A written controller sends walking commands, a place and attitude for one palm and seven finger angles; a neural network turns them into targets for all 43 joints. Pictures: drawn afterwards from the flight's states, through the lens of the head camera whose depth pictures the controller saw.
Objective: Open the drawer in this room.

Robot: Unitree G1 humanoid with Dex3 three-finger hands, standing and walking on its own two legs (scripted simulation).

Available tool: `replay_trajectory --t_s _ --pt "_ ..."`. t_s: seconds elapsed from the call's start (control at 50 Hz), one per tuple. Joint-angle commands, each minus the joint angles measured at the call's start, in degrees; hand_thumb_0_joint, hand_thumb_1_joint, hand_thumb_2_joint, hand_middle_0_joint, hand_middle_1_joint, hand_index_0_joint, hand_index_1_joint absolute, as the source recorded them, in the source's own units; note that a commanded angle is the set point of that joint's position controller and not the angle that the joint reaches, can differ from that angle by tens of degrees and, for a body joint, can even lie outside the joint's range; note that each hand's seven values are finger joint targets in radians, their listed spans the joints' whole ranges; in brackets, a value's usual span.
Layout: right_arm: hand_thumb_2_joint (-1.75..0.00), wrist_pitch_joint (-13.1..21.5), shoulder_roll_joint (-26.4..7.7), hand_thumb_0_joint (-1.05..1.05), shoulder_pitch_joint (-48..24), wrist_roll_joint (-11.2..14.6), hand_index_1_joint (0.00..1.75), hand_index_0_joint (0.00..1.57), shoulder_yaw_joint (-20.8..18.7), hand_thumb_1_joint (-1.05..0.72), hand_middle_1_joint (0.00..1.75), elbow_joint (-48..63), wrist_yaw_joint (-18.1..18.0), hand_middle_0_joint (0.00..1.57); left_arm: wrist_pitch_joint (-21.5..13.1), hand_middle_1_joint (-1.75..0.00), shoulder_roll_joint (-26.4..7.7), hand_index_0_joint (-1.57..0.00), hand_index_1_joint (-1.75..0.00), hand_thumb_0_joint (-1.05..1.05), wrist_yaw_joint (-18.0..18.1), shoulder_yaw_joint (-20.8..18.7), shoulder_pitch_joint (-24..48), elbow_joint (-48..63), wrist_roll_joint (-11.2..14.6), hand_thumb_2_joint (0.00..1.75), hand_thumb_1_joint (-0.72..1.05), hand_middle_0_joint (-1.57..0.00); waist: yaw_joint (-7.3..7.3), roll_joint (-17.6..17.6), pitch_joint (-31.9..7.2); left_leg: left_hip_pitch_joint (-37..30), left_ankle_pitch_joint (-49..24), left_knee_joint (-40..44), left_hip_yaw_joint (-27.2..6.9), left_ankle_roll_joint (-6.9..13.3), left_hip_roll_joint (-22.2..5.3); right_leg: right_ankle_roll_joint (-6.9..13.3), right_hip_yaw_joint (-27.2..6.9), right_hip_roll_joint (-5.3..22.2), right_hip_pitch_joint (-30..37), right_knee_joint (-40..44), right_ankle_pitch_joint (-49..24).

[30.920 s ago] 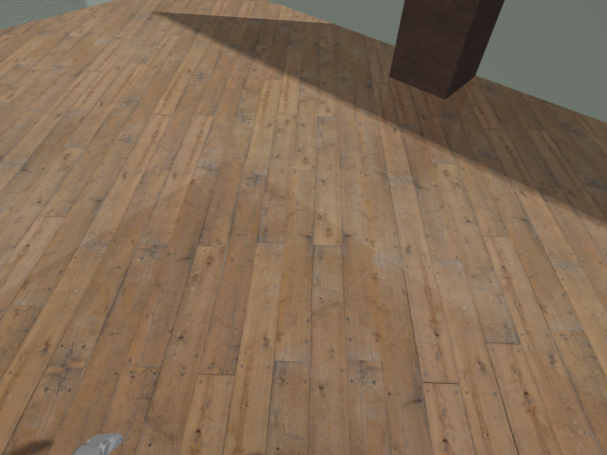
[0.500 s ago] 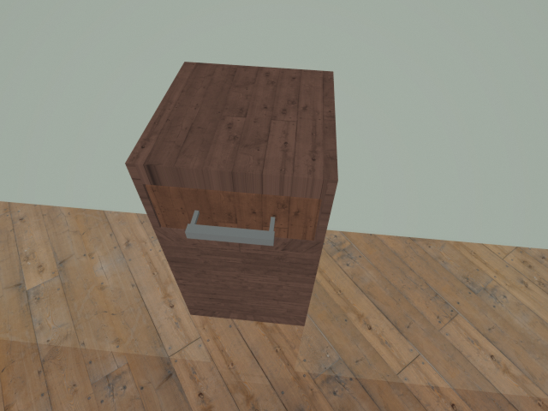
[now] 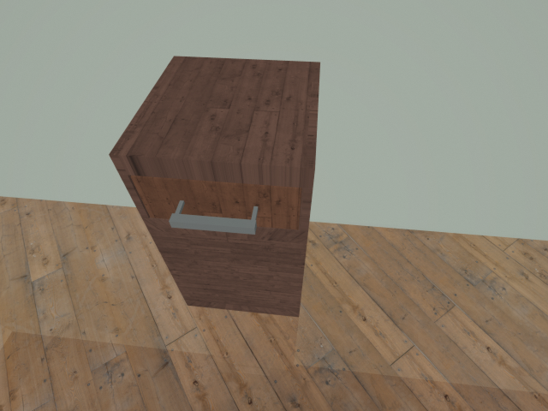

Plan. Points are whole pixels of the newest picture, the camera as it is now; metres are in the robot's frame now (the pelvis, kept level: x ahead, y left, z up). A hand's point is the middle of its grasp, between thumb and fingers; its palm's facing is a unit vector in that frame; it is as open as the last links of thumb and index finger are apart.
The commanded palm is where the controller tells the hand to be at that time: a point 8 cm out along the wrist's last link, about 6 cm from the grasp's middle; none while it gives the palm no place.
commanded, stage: come to a stop and stand still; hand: left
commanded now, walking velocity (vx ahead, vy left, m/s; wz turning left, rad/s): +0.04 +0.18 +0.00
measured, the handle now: (215, 215) +0.54 +0.18 -0.13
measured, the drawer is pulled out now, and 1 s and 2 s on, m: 0.00 0.00 0.00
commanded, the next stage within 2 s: look again from close up in 1.56 s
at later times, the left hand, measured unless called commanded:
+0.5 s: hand out of the picture -0.06 +0.20 -0.17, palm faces +0.02 -0.98 -0.22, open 7.3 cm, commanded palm none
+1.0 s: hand out of the picture -0.04 +0.27 -0.17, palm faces -0.02 -0.98 -0.18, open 7.3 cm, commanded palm none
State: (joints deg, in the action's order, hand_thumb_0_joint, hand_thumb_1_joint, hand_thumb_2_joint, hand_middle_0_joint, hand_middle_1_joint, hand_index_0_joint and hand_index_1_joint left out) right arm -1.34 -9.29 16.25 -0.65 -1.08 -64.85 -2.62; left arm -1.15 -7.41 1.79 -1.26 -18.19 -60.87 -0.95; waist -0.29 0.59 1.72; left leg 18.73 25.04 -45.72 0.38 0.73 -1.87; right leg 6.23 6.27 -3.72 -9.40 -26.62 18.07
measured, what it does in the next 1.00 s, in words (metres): steps on the spot: left foot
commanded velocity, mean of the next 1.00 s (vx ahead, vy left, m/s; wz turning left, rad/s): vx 0.00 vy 0.02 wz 0.00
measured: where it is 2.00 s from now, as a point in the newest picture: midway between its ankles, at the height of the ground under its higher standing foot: outside the picture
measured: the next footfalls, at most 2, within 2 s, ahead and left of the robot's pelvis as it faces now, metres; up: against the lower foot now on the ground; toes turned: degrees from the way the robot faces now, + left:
left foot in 0.50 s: +0.04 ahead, +0.14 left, +0.00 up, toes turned -11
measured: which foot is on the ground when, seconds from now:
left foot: up 0.00-0.48, down 0.50-1.00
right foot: down 0.00-1.00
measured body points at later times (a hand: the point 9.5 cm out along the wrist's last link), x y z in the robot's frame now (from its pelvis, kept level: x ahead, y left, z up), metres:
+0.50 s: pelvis -0.03 +0.04 +0.00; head -0.03 +0.02 +0.45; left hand -0.06 +0.25 -0.15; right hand +0.04 -0.19 -0.15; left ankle +0.00 +0.14 -0.74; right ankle -0.04 -0.04 -0.74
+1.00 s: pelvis -0.04 +0.09 +0.00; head -0.03 +0.10 +0.45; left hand -0.04 +0.32 -0.16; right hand -0.07 -0.13 -0.15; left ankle +0.00 +0.14 -0.74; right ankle -0.04 -0.04 -0.74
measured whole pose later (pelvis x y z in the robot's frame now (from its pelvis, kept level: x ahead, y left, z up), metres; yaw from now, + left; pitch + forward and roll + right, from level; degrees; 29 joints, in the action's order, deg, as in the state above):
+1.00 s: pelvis -0.04 +0.09 +0.00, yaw -2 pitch +0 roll +0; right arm -0.1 -9.3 21.0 -0.8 1.4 -61.0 -0.9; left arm 0.7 -9.8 1.4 0.6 -19.0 -60.3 -1.0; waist 0.5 -0.6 0.5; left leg 14.0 9.5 -23.3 2.6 6.2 5.4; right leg 0.5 1.2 0.9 -12.4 -26.0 13.6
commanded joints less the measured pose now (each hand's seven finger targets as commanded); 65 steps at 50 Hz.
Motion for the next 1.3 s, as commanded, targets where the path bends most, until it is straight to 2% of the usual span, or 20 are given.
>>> replay_trajectory --t_s 0.0,0.04,0.14,0.18,0.26,0.28,0.3,0.32,0.34,0.36,0.38,0.42,0.44,0.46,0.48,0.54,0.64,0.76,1.12,1.28 --pt "-0.9 0.88 -1.05 0.0 2.52 0.34 0.3 0.2 0.22 -0.9 0.3 1.1 0.27 0.2 -1.36 -0.3 -5.49 -0.2 -0.3 0.0 0.72 -0.12 -7.97 -1.2 0.13 0.9 0.9 -0.2 -0.82 -4.54 1.96 6.58 -3.14 -3.07 0.41 -0.45 -0.54 -4.67 -13.82 16.81 6.77 10.09 -41.09" --pt "-0.9 0.3 -1.76 0.0 2.06 0.45 0.3 0.2 0.0 -0.9 0.3 1.5 0.17 0.2 -1.14 -0.3 -5.69 -0.2 -0.3 0.0 0.96 -0.31 -9.0 -1.53 0.11 0.9 0.9 -0.2 -1.19 -4.92 2.39 6.8 -4.14 -2.21 0.27 -0.62 -0.21 -5.22 -14.4 17.24 6.91 10.66 -40.58" --pt "-0.9 -0.24 -2.29 0.0 -0.18 0.43 0.3 0.2 -0.4 -0.9 0.3 3.32 0.4 0.2 -0.79 -0.3 -5.87 -0.2 -0.3 0.0 1.37 -0.84 -10.23 -1.38 -0.03 0.9 0.9 -0.2 -1.83 -5.29 1.96 8.1 -4.54 -0.78 -0.51 -0.92 -0.2 -2.47 -15.46 18.61 7.02 10.23 -37.3" --pt "-0.9 -0.21 -1.77 0.0 -0.73 0.42 0.3 0.2 -0.42 -0.9 0.3 3.67 0.57 0.2 -0.72 -0.3 -5.74 -0.2 -0.3 0.0 1.29 -0.83 -10.1 -1.4 -0.2 0.9 0.9 -0.2 -1.74 -4.7 2.02 6.94 -4.54 0.52 -0.64 -0.89 -0.46 -0.26 -16.55 19.0 4.88 11.37 -30.41" --pt "-0.9 0.17 -0.79 0.0 -1.24 0.41 0.3 0.2 -0.23 -0.9 0.3 4.14 0.8 0.2 -0.8 -0.3 -4.92 -0.2 -0.3 0.0 0.95 -0.62 -10.31 -1.85 -0.52 0.9 0.9 -0.2 -1.49 -6.13 3.19 4.27 -4.35 5.11 -0.36 -0.53 -0.91 1.14 -17.2 18.44 1.21 12.94 -21.34" --pt "-0.9 1.37 -3.49 0.0 -7.28 -0.46 0.3 0.2 -0.72 -0.9 0.3 10.13 0.57 0.2 -2.6 -0.3 -5.29 -0.2 -0.3 0.0 3.34 -0.47 -15.33 -1.7 -1.0 0.9 0.9 -0.2 -1.88 1.21 5.52 8.47 4.64 -4.1 1.61 -2.7 5.51 -7.1 -25.87 16.84 4.25 8.91 -76.53" --pt "-0.9 1.6 -1.81 0.0 -1.89 -0.01 0.3 0.2 -0.84 -0.9 0.3 9.99 0.93 0.2 -3.32 -0.3 -9.34 -0.2 -0.3 0.0 3.25 -0.98 -14.14 0.14 -0.96 0.9 0.9 -0.2 1.09 2.49 -1.78 9.53 -4.2 -5.26 -1.18 0.25 1.72 -8.23 -17.46 18.15 11.69 0.79 -80.44" --pt "-0.9 1.7 -1.66 0.0 -0.68 1.22 0.3 0.2 -0.63 -0.9 0.3 11.06 1.07 0.2 -3.45 -0.3 -9.52 -0.2 -0.3 0.0 3.0 -1.21 -11.57 1.28 -0.67 0.9 0.9 -0.2 1.11 1.41 -8.44 7.71 -6.96 -3.42 -1.54 0.58 1.16 -3.55 -15.16 17.4 14.08 -0.15 -69.32" --pt "-0.9 2.14 -1.44 0.0 -1.27 1.05 0.3 0.2 -0.32 -0.9 0.3 12.21 1.28 0.2 -3.39 -0.3 -8.76 -0.2 -0.3 0.0 2.68 -1.06 -10.84 2.18 -0.9 0.9 0.9 -0.2 0.38 -1.49 -9.25 6.85 -5.76 0.19 -1.47 0.22 1.17 0.67 -14.25 17.26 14.75 -0.24 -62.84" --pt "-0.9 2.17 -1.43 0.0 -1.69 0.74 0.3 0.2 0.08 -0.9 0.3 12.88 1.58 0.2 -3.13 -0.3 -8.42 -0.2 -0.3 0.0 2.39 -0.94 -10.14 2.82 -1.13 0.9 0.9 -0.2 -0.04 -1.93 -8.36 4.27 -5.14 3.26 -0.1 0.24 1.19 2.39 -13.05 17.05 11.94 0.29 -58.09" --pt "-0.9 2.26 -0.87 0.0 -1.45 0.72 0.3 0.2 0.25 -0.9 0.3 13.38 1.37 0.2 -2.73 -0.3 -7.52 -0.2 -0.3 0.0 2.23 -0.57 -9.37 3.03 -1.2 0.9 0.9 -0.2 0.2 -4.4 -6.56 1.67 -4.31 7.23 0.11 0.39 1.7 2.78 -12.3 16.14 9.0 0.61 -53.24" --pt "-0.9 1.86 -1.73 0.0 1.94 0.64 0.3 0.2 0.21 -0.9 0.3 12.21 0.89 0.2 -1.65 -0.3 -6.42 -0.2 -0.3 0.0 1.89 0.4 -6.6 3.26 -0.69 0.9 0.9 -0.2 1.92 -6.17 -2.33 -6.83 -9.09 16.73 0.04 0.63 1.32 1.17 -11.81 14.19 -1.66 2.58 -29.95" --pt "-0.9 1.73 -2.71 0.0 2.9 0.45 0.3 0.2 0.19 -0.9 0.3 11.68 0.88 0.2 -1.13 -0.3 -6.03 -0.2 -0.3 0.0 1.64 0.73 -5.89 3.41 -0.32 0.9 0.9 -0.2 2.09 -4.52 0.14 -9.41 -10.92 19.68 -1.47 0.9 0.06 -0.25 -11.9 12.42 -6.53 3.81 -15.6" --pt "-0.9 2.09 -4.34 0.0 3.34 0.17 0.3 0.2 0.15 -0.9 0.3 11.58 0.97 0.2 -0.53 -0.3 -5.51 -0.2 -0.3 0.0 1.35 0.77 -5.57 3.56 -0.22 0.9 0.9 -0.2 1.38 -0.13 2.44 -8.77 -14.38 21.03 -4.04 1.94 -2.66 -1.75 -10.83 10.17 -9.0 4.56 -4.74" --pt "-0.9 2.04 -5.34 0.0 2.8 -0.22 0.3 0.2 0.25 -0.9 0.3 11.69 0.91 0.2 -0.37 -0.3 -4.96 -0.2 -0.3 0.0 1.3 0.65 -6.13 3.79 -0.12 0.9 0.9 -0.2 0.32 1.11 3.76 -6.39 -15.31 20.84 -5.72 2.98 -4.71 -2.42 -11.02 8.46 -9.21 6.02 -0.37" --pt "-0.9 1.58 -6.0 0.0 1.39 -0.54 0.3 0.2 0.51 -0.9 0.3 12.26 1.26 0.2 0.68 -0.3 -7.05 -0.2 -0.3 0.0 0.85 0.52 -3.55 4.51 -0.27 0.9 0.9 -0.2 0.32 1.7 8.89 2.0 0.05 26.94 -8.45 2.99 -3.32 -2.6 -10.57 7.34 -8.69 6.57 10.05" --pt "-0.9 1.79 -8.49 0.0 1.12 -0.98 0.3 0.2 0.61 -0.9 0.3 12.59 1.43 0.2 1.41 -0.3 -7.88 -0.2 -0.3 0.0 0.22 0.32 -4.48 5.62 -0.63 0.9 0.9 -0.2 -1.17 1.42 7.16 6.81 9.91 33.67 -12.56 4.41 -4.68 -3.36 -7.94 5.75 -4.19 1.58 7.28" --pt "-0.9 2.2 -8.89 0.0 1.97 -0.56 0.3 0.2 0.77 -0.9 0.3 11.3 1.32 0.2 1.5 -0.3 -8.32 -0.2 -0.3 0.0 -0.1 0.35 -3.89 5.65 -0.65 0.9 0.9 -0.2 -1.5 2.02 3.36 5.35 9.6 35.65 -15.01 4.89 -5.47 -3.49 -7.27 5.29 -2.38 -0.37 4.32" --pt "-0.9 3.57 -5.69 0.0 5.65 0.23 0.3 0.2 1.54 -0.9 0.3 4.49 0.49 0.2 0.24 -0.3 -5.3 -0.2 -0.3 0.0 0.38 1.78 -5.22 -1.33 0.05 0.9 0.9 -0.2 0.13 0.85 0.75 -6.63 -14.15 30.75 -9.93 3.76 -4.45 -3.99 -9.03 8.41 -2.47 5.09 -5.47" --pt "-0.9 3.76 -5.16 0.0 5.13 0.25 0.3 0.2 1.86 -0.9 0.3 3.3 0.17 0.2 0.33 -0.3 -4.5 -0.2 -0.3 0.0 0.62 1.96 -5.32 -2.64 0.12 0.9 0.9 -0.2 0.18 -0.55 1.74 -8.53 -21.63 28.93 -8.41 3.7 -4.14 -4.44 -9.07 8.89 -2.3 5.38 -7.28"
